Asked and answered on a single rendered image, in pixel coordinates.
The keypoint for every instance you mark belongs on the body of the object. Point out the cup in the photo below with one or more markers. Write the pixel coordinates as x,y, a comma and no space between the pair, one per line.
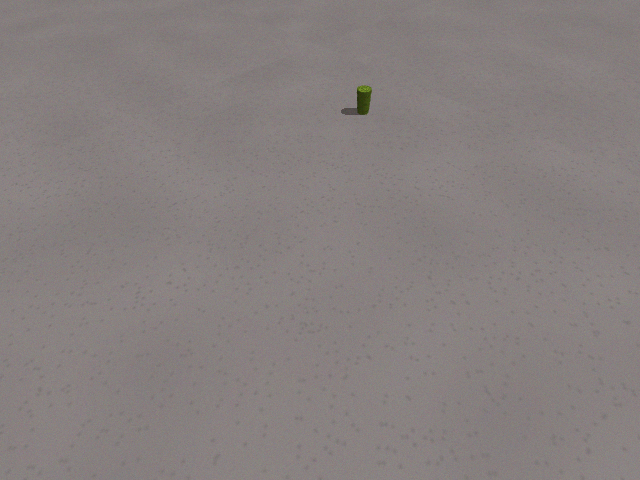
363,99

